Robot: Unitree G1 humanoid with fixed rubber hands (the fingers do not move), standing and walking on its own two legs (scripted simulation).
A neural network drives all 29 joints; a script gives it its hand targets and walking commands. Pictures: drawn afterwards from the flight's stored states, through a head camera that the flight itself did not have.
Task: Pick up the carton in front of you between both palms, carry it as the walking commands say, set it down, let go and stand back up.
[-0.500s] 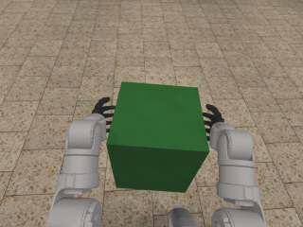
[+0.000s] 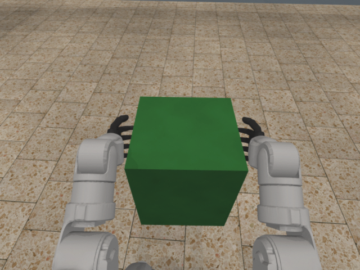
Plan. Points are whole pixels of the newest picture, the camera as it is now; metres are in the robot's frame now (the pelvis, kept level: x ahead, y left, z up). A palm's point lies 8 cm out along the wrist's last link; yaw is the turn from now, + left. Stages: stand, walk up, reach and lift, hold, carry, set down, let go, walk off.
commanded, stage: carry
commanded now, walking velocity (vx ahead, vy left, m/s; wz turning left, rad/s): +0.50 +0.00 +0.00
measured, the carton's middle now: (183, 164) +0.36 +0.01 +0.03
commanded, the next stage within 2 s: none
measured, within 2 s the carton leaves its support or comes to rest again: neither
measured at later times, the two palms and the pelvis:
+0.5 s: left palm (132, 90) +0.60 +0.18 +0.05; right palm (231, 95) +0.58 -0.12 +0.06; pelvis +0.32 +0.05 +0.00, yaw -4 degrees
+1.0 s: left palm (160, 37) +0.90 +0.12 +0.08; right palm (238, 39) +0.90 -0.18 +0.08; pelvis +0.63 -0.03 +0.00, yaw +0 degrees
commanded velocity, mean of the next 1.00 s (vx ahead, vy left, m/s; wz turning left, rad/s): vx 0.50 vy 0.00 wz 0.00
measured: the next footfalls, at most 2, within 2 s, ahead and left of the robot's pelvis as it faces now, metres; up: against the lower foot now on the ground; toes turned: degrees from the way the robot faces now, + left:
left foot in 0.32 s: +0.38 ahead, +0.12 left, +0.00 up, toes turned +8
right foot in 0.80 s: +0.71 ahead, -0.11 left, +0.00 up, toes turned -13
